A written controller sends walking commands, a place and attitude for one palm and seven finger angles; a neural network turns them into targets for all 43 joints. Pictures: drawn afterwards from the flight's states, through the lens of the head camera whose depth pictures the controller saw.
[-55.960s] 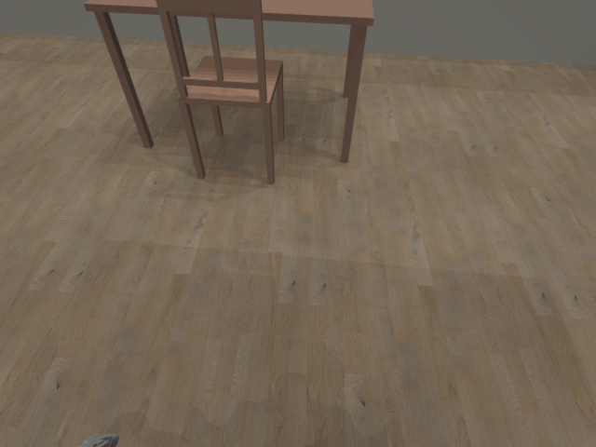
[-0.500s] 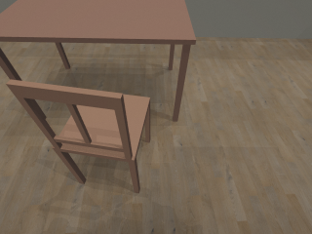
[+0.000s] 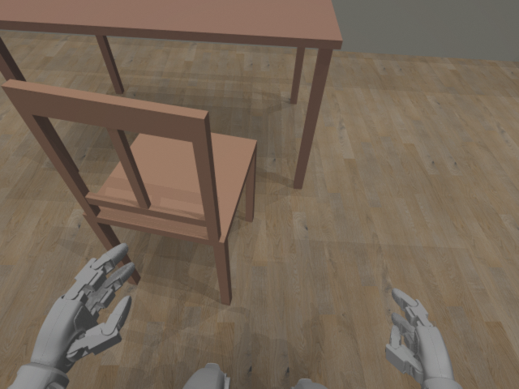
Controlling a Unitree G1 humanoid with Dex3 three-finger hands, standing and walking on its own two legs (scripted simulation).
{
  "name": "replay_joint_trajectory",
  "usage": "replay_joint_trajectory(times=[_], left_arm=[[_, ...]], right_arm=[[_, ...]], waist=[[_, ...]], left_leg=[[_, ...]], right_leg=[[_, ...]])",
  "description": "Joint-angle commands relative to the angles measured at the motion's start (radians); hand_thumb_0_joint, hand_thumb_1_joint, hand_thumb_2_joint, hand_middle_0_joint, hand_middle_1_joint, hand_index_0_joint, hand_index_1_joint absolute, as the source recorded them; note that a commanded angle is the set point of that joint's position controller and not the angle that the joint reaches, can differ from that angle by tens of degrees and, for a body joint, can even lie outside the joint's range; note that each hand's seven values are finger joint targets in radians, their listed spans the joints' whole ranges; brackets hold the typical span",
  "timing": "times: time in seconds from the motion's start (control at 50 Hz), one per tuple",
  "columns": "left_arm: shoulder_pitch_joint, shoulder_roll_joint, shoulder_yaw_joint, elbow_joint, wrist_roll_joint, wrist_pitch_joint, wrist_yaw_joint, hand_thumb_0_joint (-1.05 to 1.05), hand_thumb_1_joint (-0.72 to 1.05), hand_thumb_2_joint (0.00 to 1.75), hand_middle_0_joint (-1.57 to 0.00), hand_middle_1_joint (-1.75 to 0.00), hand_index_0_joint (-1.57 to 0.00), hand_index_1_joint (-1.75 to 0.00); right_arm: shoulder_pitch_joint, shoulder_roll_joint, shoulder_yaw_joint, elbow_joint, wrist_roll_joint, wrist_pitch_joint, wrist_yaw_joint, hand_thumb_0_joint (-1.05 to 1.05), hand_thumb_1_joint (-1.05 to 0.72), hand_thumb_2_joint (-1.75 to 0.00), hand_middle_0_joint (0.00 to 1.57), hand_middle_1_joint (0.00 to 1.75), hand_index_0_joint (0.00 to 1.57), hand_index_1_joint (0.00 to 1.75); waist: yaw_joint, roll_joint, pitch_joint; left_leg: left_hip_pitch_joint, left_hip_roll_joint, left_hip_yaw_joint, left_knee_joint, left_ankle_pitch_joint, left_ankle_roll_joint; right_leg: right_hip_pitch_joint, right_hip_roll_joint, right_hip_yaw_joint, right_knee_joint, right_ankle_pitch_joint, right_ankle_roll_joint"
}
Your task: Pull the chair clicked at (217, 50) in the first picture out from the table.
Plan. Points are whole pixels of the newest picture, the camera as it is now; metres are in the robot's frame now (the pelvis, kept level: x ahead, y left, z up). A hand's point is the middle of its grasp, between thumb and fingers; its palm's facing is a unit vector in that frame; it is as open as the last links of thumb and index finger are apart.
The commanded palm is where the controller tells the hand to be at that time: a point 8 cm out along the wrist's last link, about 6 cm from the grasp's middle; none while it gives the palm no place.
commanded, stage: raise the hand toward the chair's back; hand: left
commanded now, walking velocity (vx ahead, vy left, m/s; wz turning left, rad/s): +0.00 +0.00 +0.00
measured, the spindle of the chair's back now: (131, 171) +0.54 +0.31 -0.03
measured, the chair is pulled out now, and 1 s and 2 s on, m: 0.34 0.34 0.34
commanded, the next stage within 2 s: aim the fingers beside a spindle in 1.80 s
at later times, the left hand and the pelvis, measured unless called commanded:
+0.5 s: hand (104, 327) +0.20 +0.23 +0.01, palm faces -0.14 -0.99 -0.04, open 12.5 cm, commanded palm +0.18 +0.28 +0.02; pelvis -0.01 +0.01 -0.04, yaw +0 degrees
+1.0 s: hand (104, 318) +0.21 +0.23 +0.02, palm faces -0.14 -0.99 -0.05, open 16.4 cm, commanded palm +0.20 +0.28 +0.03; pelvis +0.00 +0.02 -0.03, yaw +0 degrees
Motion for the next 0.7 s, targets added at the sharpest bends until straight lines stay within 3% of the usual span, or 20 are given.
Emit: replay_joint_trajectory(times=[0.0,0.04,0.08,0.14,0.2,0.28,0.32,0.36,0.38,0.4,0.48,0.62,0.68], left_arm=[[-0.005,0.232,0.182,-0.302,-0.132,-0.051,-0.122,0.0,0.53,0.74,-0.16,-0.24,-0.16,-0.24],[-0.052,0.213,0.157,-0.464,-0.148,-0.024,-0.09,0.0,0.48,0.72,-0.16,-0.23,-0.16,-0.23],[-0.041,0.192,0.124,-0.569,-0.113,0.007,-0.046,0.0,0.43,0.7,-0.15,-0.23,-0.15,-0.23],[-0.037,0.168,0.066,-0.608,-0.062,0.077,-0.007,0.0,0.36,0.67,-0.15,-0.22,-0.15,-0.22],[0.014,0.193,0.082,-0.588,-0.033,0.156,0.01,0.0,0.29,0.64,-0.14,-0.2,-0.14,-0.2],[0.059,0.206,0.136,-0.541,-0.055,0.214,0.008,0.0,0.2,0.6,-0.13,-0.19,-0.13,-0.19],[0.071,0.208,0.166,-0.512,-0.078,0.215,0.013,0.0,0.15,0.58,-0.13,-0.18,-0.13,-0.18],[0.073,0.188,0.151,-0.524,-0.086,0.203,0.015,0.0,0.11,0.56,-0.12,-0.18,-0.12,-0.18],[0.074,0.176,0.132,-0.531,-0.088,0.196,0.018,0.0,0.08,0.55,-0.12,-0.17,-0.12,-0.17],[0.064,0.167,0.12,-0.521,-0.085,0.191,0.02,0.0,0.06,0.54,-0.12,-0.17,-0.12,-0.17],[0.069,0.169,0.099,-0.519,-0.071,0.171,0.023,0.0,-0.03,0.5,-0.11,-0.15,-0.11,-0.15],[0.045,0.198,0.102,-0.59,-0.043,0.165,0.078,0.0,-0.2,0.43,-0.09,-0.13,-0.09,-0.13],[0.065,0.182,0.09,-0.612,-0.036,0.163,0.099,0.0,-0.27,0.4,-0.08,-0.12,-0.08,-0.12]], right_arm=[[-0.042,-0.156,-0.059,-0.231,0.017,-0.06,-0.023,0.0,-0.9,-0.9,0.2,0.3,0.2,0.3],[-0.034,-0.148,-0.052,-0.235,0.016,-0.051,-0.039,0.0,-0.9,-0.9,0.2,0.3,0.2,0.3],[-0.024,-0.144,-0.053,-0.21,0.011,-0.045,-0.048,0.0,-0.9,-0.9,0.2,0.3,0.2,0.3],[-0.019,-0.134,-0.05,-0.173,0.014,-0.03,-0.063,0.0,-0.9,-0.9,0.2,0.3,0.2,0.3],[-0.026,-0.128,-0.048,-0.157,0.019,-0.014,-0.069,0.0,-0.9,-0.9,0.2,0.3,0.2,0.3],[-0.042,-0.114,-0.041,-0.163,0.02,0.006,-0.072,0.0,-0.9,-0.9,0.2,0.3,0.2,0.3],[-0.046,-0.109,-0.039,-0.167,0.018,0.007,-0.073,0.0,-0.9,-0.9,0.2,0.3,0.2,0.3],[-0.042,-0.109,-0.037,-0.175,0.017,0.007,-0.067,0.0,-0.9,-0.9,0.2,0.3,0.2,0.3],[-0.041,-0.11,-0.034,-0.183,0.017,0.005,-0.065,0.0,-0.9,-0.9,0.2,0.3,0.2,0.3],[-0.037,-0.111,-0.034,-0.181,0.017,0.002,-0.065,0.0,-0.9,-0.9,0.2,0.3,0.2,0.3],[-0.021,-0.123,-0.035,-0.191,0.019,-0.006,-0.063,0.0,-0.9,-0.9,0.2,0.3,0.2,0.3],[-0.012,-0.132,-0.032,-0.198,0.022,0.009,-0.067,0.0,-0.9,-0.9,0.2,0.3,0.2,0.3],[-0.012,-0.129,-0.031,-0.205,0.022,0.018,-0.064,0.0,-0.9,-0.9,0.2,0.3,0.2,0.3]], waist=[[0.061,0.063,-0.234],[0.042,0.105,-0.253],[0.027,0.156,-0.267],[-0.006,0.139,-0.218],[0.0,0.137,-0.218],[0.027,0.104,-0.256],[0.038,0.062,-0.276],[0.036,0.065,-0.282],[0.033,0.082,-0.274],[0.022,0.062,-0.26],[0.016,0.054,-0.246],[0.012,0.106,-0.219],[0.012,0.137,-0.228]], left_leg=[[-0.013,0.003,0.022,0.057,-0.035,0.035],[0.01,0.016,0.005,0.083,-0.005,0.043],[0.05,0.025,-0.014,0.089,0.055,0.048],[0.035,0.029,-0.034,0.092,0.062,0.053],[0.016,0.024,-0.037,0.079,0.058,0.053],[0.007,0.02,-0.036,0.066,0.081,0.047],[-0.003,0.021,-0.037,0.072,0.094,0.045],[0.002,0.022,-0.037,0.062,0.084,0.041],[-0.001,0.019,-0.036,0.059,0.07,0.041],[-0.007,0.02,-0.037,0.06,0.058,0.042],[-0.002,0.02,-0.042,0.044,0.025,0.043],[0.033,0.019,-0.058,-0.004,-0.031,0.04],[0.071,0.021,-0.066,-0.026,-0.033,0.034]], right_leg=[[-0.096,-0.013,0.056,-0.095,-0.167,-0.025],[-0.114,0.009,0.046,-0.065,-0.099,-0.024],[-0.143,0.024,0.0,-0.019,0.013,-0.029],[-0.19,0.036,-0.024,-0.019,0.04,-0.026],[-0.174,0.03,-0.031,-0.044,0.027,-0.024],[-0.128,0.026,-0.043,-0.051,0.035,-0.023],[-0.11,0.031,-0.046,-0.043,0.041,-0.025],[-0.117,0.028,-0.055,-0.041,0.034,-0.022],[-0.129,0.027,-0.053,-0.044,0.018,-0.022],[-0.139,0.026,-0.053,-0.048,0.009,-0.02],[-0.163,0.027,-0.06,-0.046,-0.015,-0.023],[-0.178,0.03,-0.083,-0.039,-0.022,-0.03],[-0.182,0.028,-0.093,-0.037,-0.007,-0.03]])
